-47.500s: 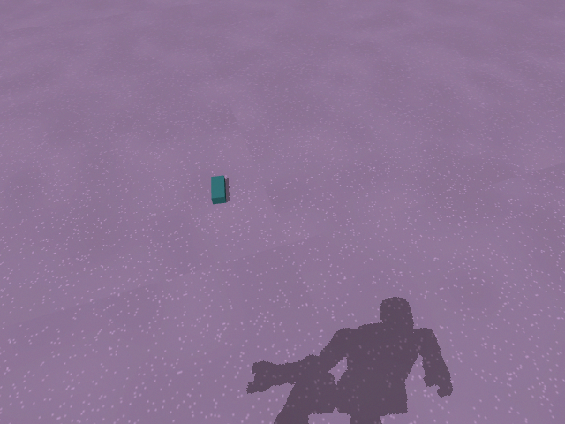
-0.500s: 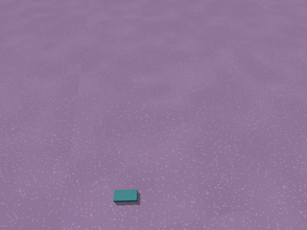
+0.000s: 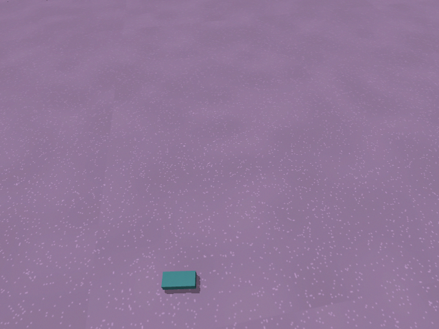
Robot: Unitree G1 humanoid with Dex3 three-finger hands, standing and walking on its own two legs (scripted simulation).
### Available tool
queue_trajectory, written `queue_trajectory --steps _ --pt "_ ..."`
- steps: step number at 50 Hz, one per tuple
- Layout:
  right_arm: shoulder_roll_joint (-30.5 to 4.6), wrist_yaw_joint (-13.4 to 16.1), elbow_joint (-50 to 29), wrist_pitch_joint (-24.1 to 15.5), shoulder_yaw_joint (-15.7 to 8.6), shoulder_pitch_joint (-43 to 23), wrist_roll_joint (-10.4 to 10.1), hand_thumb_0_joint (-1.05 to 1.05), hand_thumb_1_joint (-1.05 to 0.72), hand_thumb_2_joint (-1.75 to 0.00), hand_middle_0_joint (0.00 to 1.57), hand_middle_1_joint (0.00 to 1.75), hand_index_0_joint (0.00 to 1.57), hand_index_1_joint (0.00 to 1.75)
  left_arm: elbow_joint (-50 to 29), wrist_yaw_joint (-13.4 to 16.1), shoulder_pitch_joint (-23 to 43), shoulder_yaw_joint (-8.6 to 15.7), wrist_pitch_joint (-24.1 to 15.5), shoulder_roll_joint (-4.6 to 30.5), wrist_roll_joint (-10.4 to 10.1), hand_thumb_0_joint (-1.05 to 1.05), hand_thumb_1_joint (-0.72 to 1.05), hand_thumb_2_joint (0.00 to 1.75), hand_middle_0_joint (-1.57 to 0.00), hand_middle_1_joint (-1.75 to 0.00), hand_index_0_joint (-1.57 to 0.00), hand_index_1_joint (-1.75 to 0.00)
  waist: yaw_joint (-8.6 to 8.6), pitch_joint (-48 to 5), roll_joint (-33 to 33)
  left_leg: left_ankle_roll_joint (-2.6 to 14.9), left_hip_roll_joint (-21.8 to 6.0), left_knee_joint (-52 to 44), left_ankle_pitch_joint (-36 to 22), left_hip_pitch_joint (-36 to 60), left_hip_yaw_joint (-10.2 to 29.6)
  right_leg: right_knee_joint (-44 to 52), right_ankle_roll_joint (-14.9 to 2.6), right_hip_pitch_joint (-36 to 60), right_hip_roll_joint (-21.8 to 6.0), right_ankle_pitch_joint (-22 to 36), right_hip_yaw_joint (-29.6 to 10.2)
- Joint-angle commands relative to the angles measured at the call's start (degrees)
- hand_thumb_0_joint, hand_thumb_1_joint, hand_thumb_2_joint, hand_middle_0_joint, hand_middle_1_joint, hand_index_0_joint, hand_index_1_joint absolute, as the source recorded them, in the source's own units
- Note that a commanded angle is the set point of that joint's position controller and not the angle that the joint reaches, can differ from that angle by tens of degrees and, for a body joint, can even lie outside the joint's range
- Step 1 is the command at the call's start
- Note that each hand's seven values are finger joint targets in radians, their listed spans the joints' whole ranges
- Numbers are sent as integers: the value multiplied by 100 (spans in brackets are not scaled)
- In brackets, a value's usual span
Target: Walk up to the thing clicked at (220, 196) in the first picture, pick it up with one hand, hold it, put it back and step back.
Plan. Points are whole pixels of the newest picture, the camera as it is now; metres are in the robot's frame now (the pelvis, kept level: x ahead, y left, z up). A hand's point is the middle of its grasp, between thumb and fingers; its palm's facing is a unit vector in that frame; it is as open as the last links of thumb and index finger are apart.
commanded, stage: stand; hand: left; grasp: from above
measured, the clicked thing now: (179, 280) +0.41 +0.22 -0.76
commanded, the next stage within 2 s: step back in 0.18 s
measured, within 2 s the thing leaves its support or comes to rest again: neither
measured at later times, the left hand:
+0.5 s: hand out of the picture +0.08 +0.30 -0.18, palm faces -0.03 -0.92 -0.38, open 7.4 cm
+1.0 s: hand out of the picture -0.02 +0.27 -0.17, palm faces -0.12 -0.91 -0.41, open 7.4 cm
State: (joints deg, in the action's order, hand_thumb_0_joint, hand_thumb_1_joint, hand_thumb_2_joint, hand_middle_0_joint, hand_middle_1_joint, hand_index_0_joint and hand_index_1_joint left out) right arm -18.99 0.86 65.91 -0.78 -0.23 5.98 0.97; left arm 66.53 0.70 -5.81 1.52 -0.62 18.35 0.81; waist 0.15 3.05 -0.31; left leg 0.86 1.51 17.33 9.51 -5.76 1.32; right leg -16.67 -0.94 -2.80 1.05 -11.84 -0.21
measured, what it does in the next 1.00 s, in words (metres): walks backwards: left foot, then right foot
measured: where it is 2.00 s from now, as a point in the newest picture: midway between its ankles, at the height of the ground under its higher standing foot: outside the picture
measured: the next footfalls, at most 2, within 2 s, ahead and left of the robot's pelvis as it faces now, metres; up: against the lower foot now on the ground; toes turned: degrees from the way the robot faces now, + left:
left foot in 0.50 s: -0.02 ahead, +0.13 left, +0.00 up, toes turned -3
right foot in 0.96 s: -0.11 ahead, -0.10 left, +0.00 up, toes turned -1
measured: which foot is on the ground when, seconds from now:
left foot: down 0.00-0.36, up 0.38-0.48, down 0.50-0.98, up 1.00-1.00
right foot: down 0.00-0.50, up 0.52-0.94, down 0.96-1.00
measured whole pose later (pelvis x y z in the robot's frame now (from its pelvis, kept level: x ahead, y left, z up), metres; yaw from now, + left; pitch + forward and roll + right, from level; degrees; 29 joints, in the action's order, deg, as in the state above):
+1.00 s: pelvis -0.15 +0.02 -0.03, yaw -5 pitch -4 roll -2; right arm -22.1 0.8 49.8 2.9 -2.7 6.3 0.5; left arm 49.8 0.6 -7.9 4.2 1.9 20.5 2.0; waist 1.7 11.9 -3.2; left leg 1.0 -1.6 42.4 18.3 -22.8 1.1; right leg -37.5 -1.1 -13.6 4.2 -20.3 -2.1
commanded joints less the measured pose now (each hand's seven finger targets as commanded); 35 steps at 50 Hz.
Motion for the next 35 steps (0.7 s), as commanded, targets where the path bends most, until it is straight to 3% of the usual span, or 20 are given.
queue_trajectory --steps 1,8,9,13,16,18,20,21,22,23,24,25,26,27,28,29,30,32,33,35 --pt "-1166 52 -303 -132 -195 -202 -31 0 -90 -90 20 30 20 30 -336 54 216 174 -122 1181 -39 0 90 90 -20 -30 -20 -30 21 -472 93 85 -837 -104 -1277 238 608 211 -41 -74 -829 1209 -600" --pt "-1205 47 -340 -134 -184 -234 -36 0 -90 -90 20 30 20 30 -348 56 152 176 -136 1210 -29 0 90 90 -20 -30 -20 -30 -3 -399 -6 95 -846 -142 -1096 211 631 267 -30 -106 -830 1068 -628" --pt "-1464 17 -489 -23 -303 -462 -46 0 -90 -90 20 30 20 30 -560 76 190 370 -83 1699 -112 0 90 90 -20 -30 -20 -30 13 179 138 168 -722 436 -1862 -241 614 -219 -78 -541 -738 2157 -676" --pt "-1360 -3 -739 81 -351 -267 -118 0 -90 -90 20 30 20 30 -890 114 89 426 -32 1652 -127 0 90 90 -20 -30 -20 -30 41 -555 181 227 -568 1148 -1956 -198 394 -596 -406 -318 -897 2670 -732" --pt "-1362 -27 -906 178 -404 -210 -111 0 -90 -90 20 30 20 30 -1184 108 229 462 27 1773 -87 0 90 90 -20 -30 -20 -30 47 -720 439 149 -217 1802 -995 -440 198 -500 -822 -477 -1356 2468 -1230" --pt "-1334 -52 -1014 237 -443 -70 -74 0 -90 -90 20 30 20 30 -1400 114 392 488 64 1902 -31 0 90 90 -20 -30 -20 -30 38 -718 744 94 57 2501 359 -586 125 -480 -1186 -737 -1806 2585 -1567" --pt "-1317 -88 -1078 285 -498 250 -32 0 -90 -90 20 30 20 30 -1597 117 601 511 86 1928 41 0 90 90 -20 -30 -20 -30 119 -681 1009 172 69 3036 1701 -630 247 -622 -1371 -1098 -2067 2490 -1628" --pt "-1324 -110 -1086 289 -521 463 -32 0 -90 -90 20 30 20 30 -1705 103 783 505 102 1912 59 0 90 90 -20 -30 -20 -30 251 -616 1045 231 11 2981 1748 -478 317 -738 -1300 -1373 -2033 2348 -1511" --pt "-1352 -124 -1100 267 -553 532 -46 0 -90 -90 20 30 20 30 -1779 92 871 486 127 1860 62 0 90 90 -20 -30 -20 -30 301 -561 953 263 -17 2635 1327 -341 261 -950 -1138 -1506 -1816 2172 -1286" --pt "-1383 -123 -1122 226 -566 561 -53 0 -90 -90 20 30 20 30 -1822 87 856 472 150 1777 38 0 90 90 -20 -30 -20 -30 309 -581 577 287 -179 2157 -223 -317 283 -1435 -867 -1406 -1406 1949 -924" --pt "-1558 -96 -1216 191 -618 465 -12 0 -90 -90 20 30 20 30 -1857 91 775 411 194 1592 -21 0 90 90 -20 -30 -20 -30 305 -475 -150 521 -718 1173 -1815 -578 907 -2368 -440 -1344 -620 1298 -477" --pt "-1903 -80 -1321 147 -695 346 9 0 -90 -90 20 30 20 30 -1897 112 675 371 223 1363 -67 0 90 90 -20 -30 -20 -30 264 -457 -917 922 -1507 496 -2971 -280 1920 -3223 -93 -1793 307 71 -169" --pt "-1927 -59 -1375 106 -705 458 77 0 -90 -90 20 30 20 30 -1887 151 441 381 272 1306 -35 0 90 90 -20 -30 -20 -30 221 -539 -1028 1257 -1905 498 -3633 179 2382 -3912 -97 -2310 577 -2344 -599" --pt "-1842 -16 -1367 84 -690 520 94 0 -90 -90 20 30 20 30 -1880 164 243 352 317 1316 -16 0 90 90 -20 -30 -20 -30 142 -525 -621 1333 -1938 736 -4302 210 2041 -4490 -90 -2374 536 -2561 -849" --pt "-1871 10 -1447 93 -684 443 93 0 -90 -90 20 30 20 30 -1910 170 157 315 320 1231 -16 0 90 90 -20 -30 -20 -30 133 -555 -755 1095 -1851 768 -4496 231 1938 -4672 -87 -2535 561 -2507 -1009" --pt "-1904 44 -1574 114 -698 241 74 0 -90 -90 20 30 20 30 -1900 186 174 339 334 1293 -8 0 90 90 -20 -30 -20 -30 166 -551 -868 936 -1803 652 -3948 12 1903 -4784 -98 -2521 590 -2400 -1218" --pt "-1810 74 -1650 103 -686 10 74 0 -90 -90 20 30 20 30 -1820 192 178 381 346 1411 -18 0 90 90 -20 -30 -20 -30 112 -462 -806 962 -1684 647 -3537 -157 1756 -5063 -73 -2461 577 -2181 -1264" --pt "-1697 121 -1765 78 -645 -41 83 0 -90 -90 20 30 20 30 -1852 152 -90 428 360 1480 -30 0 90 90 -20 -30 -20 -30 -44 -493 -757 953 -1425 876 -3304 39 1341 -5189 13 -2549 553 -1700 -1198" --pt "-1652 135 -1840 74 -635 -60 47 0 -90 -90 20 30 20 30 -1890 153 -186 440 348 1479 -1 0 90 90 -20 -30 -20 -30 -69 -588 -690 1113 -1469 937 -3251 239 1294 -5282 40 -2637 563 -1653 -1133" --pt "-1562 152 -1839 62 -653 262 22 0 -90 -90 20 30 20 30 -1994 133 -144 476 311 1481 39 0 90 90 -20 -30 -20 -30 80 -644 -509 1157 -1468 984 -3133 518 1304 -4991 140 -2643 521 -1629 -1067"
